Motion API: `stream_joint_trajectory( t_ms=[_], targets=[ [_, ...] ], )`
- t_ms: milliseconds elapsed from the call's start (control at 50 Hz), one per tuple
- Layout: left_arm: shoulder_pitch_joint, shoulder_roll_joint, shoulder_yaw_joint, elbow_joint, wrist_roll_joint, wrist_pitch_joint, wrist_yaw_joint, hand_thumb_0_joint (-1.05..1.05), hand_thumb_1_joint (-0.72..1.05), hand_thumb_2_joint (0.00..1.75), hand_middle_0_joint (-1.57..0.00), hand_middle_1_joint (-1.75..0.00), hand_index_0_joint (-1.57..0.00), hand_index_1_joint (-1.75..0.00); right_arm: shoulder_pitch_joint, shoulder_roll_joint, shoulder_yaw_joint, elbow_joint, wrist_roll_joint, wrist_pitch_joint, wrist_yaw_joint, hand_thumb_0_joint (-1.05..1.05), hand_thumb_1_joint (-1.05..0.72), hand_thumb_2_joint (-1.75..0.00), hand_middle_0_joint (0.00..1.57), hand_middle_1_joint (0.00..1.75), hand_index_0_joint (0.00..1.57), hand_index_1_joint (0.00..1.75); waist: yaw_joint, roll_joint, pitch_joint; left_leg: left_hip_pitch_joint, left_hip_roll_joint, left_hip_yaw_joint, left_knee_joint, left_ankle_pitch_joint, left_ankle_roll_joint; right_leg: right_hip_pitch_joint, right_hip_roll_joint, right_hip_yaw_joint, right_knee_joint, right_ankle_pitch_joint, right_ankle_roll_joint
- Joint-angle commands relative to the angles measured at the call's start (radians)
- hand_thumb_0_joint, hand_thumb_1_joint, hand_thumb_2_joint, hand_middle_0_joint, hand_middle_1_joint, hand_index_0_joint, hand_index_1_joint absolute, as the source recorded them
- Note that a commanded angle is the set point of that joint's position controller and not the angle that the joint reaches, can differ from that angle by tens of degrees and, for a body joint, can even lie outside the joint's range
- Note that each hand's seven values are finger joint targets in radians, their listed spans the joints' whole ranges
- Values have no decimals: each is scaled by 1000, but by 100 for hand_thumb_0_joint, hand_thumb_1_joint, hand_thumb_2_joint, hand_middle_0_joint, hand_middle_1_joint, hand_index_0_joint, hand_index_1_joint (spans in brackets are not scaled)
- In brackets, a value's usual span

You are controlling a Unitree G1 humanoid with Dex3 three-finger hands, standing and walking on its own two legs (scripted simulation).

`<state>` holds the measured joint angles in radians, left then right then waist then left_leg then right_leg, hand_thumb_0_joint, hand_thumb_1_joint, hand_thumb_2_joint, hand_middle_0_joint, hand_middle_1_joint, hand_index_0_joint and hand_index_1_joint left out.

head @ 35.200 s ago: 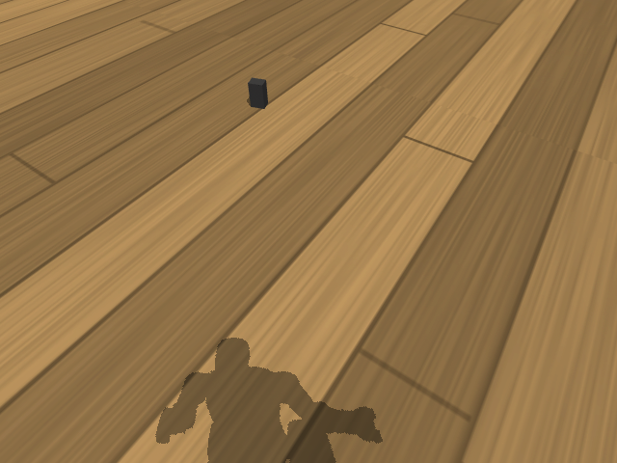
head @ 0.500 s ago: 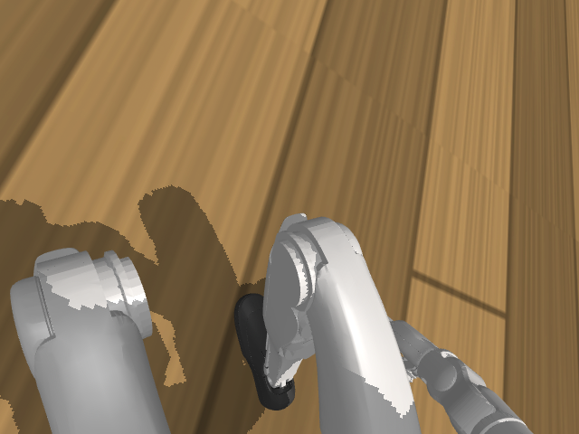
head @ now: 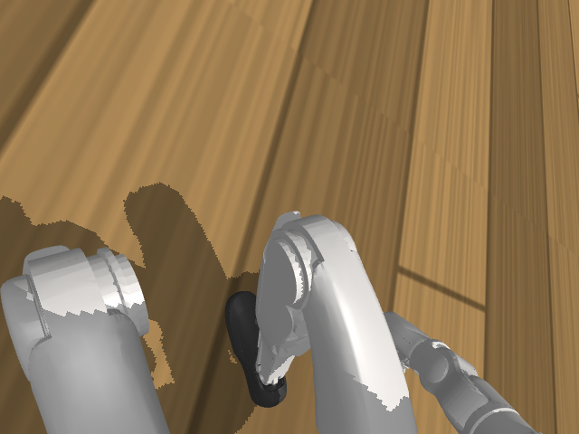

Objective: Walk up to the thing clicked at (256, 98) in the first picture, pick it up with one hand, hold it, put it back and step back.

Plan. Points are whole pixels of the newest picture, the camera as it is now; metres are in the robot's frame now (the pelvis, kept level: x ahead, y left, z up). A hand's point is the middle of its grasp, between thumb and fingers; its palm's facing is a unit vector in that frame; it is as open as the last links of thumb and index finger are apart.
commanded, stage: lower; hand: left
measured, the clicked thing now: out of the picture +0.40 +0.35 -0.19
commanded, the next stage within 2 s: loosen in 0.18 s
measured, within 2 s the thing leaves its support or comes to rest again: rests again in 0.94 s
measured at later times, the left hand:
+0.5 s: hand out of the picture +0.39 +0.36 -0.17, palm faces +0.60 -0.80 -0.01, open 12.8 cm
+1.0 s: hand out of the picture +0.39 +0.36 -0.17, palm faces +0.61 -0.79 +0.00, open 16.0 cm
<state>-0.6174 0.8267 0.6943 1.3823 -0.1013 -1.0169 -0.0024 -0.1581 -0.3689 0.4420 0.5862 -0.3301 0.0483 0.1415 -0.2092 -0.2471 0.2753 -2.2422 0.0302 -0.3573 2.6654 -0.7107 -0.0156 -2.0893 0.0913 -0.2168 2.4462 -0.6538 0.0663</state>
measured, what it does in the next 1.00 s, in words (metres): stands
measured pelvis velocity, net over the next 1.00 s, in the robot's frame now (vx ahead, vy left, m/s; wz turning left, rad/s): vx -0.01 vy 0.00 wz -0.02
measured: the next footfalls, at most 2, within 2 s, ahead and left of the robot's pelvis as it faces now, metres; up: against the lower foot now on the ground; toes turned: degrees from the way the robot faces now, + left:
none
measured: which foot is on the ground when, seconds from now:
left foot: down 0.00-1.00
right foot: down 0.00-1.00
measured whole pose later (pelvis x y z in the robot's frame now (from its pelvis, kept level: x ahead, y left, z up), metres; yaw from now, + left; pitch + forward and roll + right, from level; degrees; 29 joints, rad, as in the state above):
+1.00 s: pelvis -0.01 +0.00 +0.00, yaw -1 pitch +11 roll -17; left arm -0.61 0.86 0.67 1.42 -0.10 -1.06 0.05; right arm -0.17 -0.37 0.49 0.56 -0.35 0.05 0.15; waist -0.20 -0.28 0.30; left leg -2.22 0.04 -0.39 2.68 -0.70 0.00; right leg -2.06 0.11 -0.24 2.43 -0.63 0.06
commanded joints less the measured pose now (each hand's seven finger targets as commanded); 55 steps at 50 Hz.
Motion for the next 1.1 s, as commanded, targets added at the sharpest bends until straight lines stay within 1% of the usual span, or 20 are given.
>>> stream_joint_trajectory(
  t_ms=[0,140,260,280,320,360,380,420,440,500,520,540,560,620,740,820,900,960,1020,1080],
  targets=[
    [-179,241,11,-160,-5,-90,12,0,-3,102,-113,-117,-116,-117,40,-351,-116,-23,-6,11,-24,0,-91,-90,20,30,20,30,-75,538,-586,419,67,92,-339,150,-16,255,18,-123,-164,193,-73],
    [-164,249,15,-139,-7,-102,23,0,-4,101,-111,-115,-113,-114,33,-348,-101,-26,-15,11,-23,0,-91,-90,20,30,20,30,-75,534,-599,414,66,93,-322,169,-13,285,25,-126,-166,210,-71],
    [-174,236,-12,-129,-2,-106,27,0,2,101,-109,-113,-111,-113,22,-351,-94,-28,-17,11,-22,0,-90,-90,20,30,20,30,-87,533,-571,409,68,84,-327,152,-14,267,27,-133,-165,198,-71],
    [-188,221,-29,-119,-1,-108,25,0,-5,93,-112,-113,-116,-110,10,-351,-92,-35,-15,11,-22,0,-92,-90,20,30,20,30,-96,523,-547,394,70,79,-332,132,-14,246,25,-139,-164,180,-71],
    [-173,241,-5,-121,-6,-111,32,0,-21,77,-99,-97,-104,-94,16,-355,-94,-31,-18,11,-22,0,-93,-89,20,30,20,30,-87,532,-559,409,69,79,-331,137,-14,261,26,-136,-166,190,-69],
    [-194,212,-36,-128,-9,-116,30,0,-30,61,-90,-81,-95,-78,7,-351,-87,-38,-18,11,-20,0,-93,-89,20,30,20,30,-98,527,-544,398,70,76,-330,122,-13,255,26,-139,-166,179,-68],
    [-180,224,-15,-119,-8,-116,33,0,-33,53,-86,-77,-91,-72,11,-356,-93,-35,-19,11,-21,0,-92,-89,20,30,20,30,-93,526,-554,411,70,73,-335,127,-15,254,27,-142,-165,181,-68],
    [-179,232,-19,-117,-4,-116,35,0,-43,42,-74,-63,-79,-59,10,-357,-90,-35,-19,12,-20,0,-92,-90,20,30,20,30,-90,543,-546,427,75,67,-343,135,-21,243,25,-143,-157,182,-70],
    [-181,255,-12,-117,1,-117,37,0,-35,50,-80,-71,-82,-67,7,-357,-87,-41,-19,14,-21,0,-91,-90,20,30,20,30,-86,540,-543,411,73,67,-344,125,-18,244,27,-143,-159,173,-71],
    [-176,236,-16,-99,2,-110,46,0,-43,42,-69,-63,-71,-59,11,-359,-85,-40,-22,16,-20,0,-92,-90,20,30,20,30,-92,536,-548,427,75,62,-345,145,-21,254,26,-145,-157,191,-69],
    [-181,253,-11,-103,1,-112,48,0,-35,50,-77,-70,-78,-67,2,-357,-82,-46,-20,17,-20,0,-91,-90,20,30,20,30,-85,530,-540,409,74,67,-340,127,-17,243,28,-142,-163,176,-70],
    [-180,227,-29,-92,0,-112,46,0,-41,42,-69,-62,-70,-59,0,-350,-76,-48,-22,16,-19,0,-92,-90,20,30,20,30,-96,522,-534,402,72,68,-336,119,-14,258,29,-144,-169,176,-67],
    [-185,253,-9,-94,-2,-112,50,0,-44,35,-61,-54,-63,-51,8,-361,-85,-43,-18,17,-20,0,-92,-90,20,30,20,30,-92,522,-526,388,71,71,-337,101,-12,249,30,-143,-172,162,-69],
    [-177,250,-11,-92,1,-115,51,0,-51,23,-47,-38,-50,-36,2,-354,-80,-49,-22,15,-19,0,-92,-90,20,30,20,30,-90,509,-525,385,72,74,-331,102,-9,253,32,-141,-177,165,-67],
    [-167,241,-25,-81,8,-119,51,0,-58,15,-42,-29,-44,-27,-5,-357,-77,-56,-21,15,-17,0,-92,-90,20,30,20,30,-93,520,-514,396,76,58,-349,96,-15,237,30,-150,-166,159,-68],
    [-152,259,1,-86,0,-116,54,0,-61,13,-37,-25,-38,-24,6,-358,-79,-53,-22,14,-16,0,-92,-90,20,30,20,30,-80,520,-547,406,72,69,-335,128,-13,273,35,-145,-172,183,-68],
    [-172,212,-48,-86,2,-117,47,0,-61,11,-33,-22,-35,-21,2,-353,-73,-54,-20,12,-15,0,-92,-90,20,30,20,30,-99,522,-503,401,76,57,-354,98,-16,241,30,-153,-172,159,-68],
    [-179,266,-15,-120,6,-120,51,0,-61,9,-30,-19,-31,-18,-2,-363,-82,-54,-20,11,-16,0,-93,-90,20,30,20,30,-84,539,-522,424,81,54,-358,101,-19,234,28,-147,-164,160,-69],
    [-172,226,-42,-97,0,-115,41,0,-61,10,-23,-18,-25,-17,2,-352,-77,-45,-18,12,-17,0,-94,-90,20,30,20,30,-91,526,-509,402,77,64,-348,101,-16,245,31,-144,-172,160,-67],
    [-168,310,14,-182,-8,-128,27,0,-61,10,-21,-17,-23,-15,6,-359,-83,-43,-15,10,-21,0,-94,-90,20,30,20,30,-64,546,-546,406,75,70,-346,118,-14,267,30,-138,-172,175,-67]
  ],
)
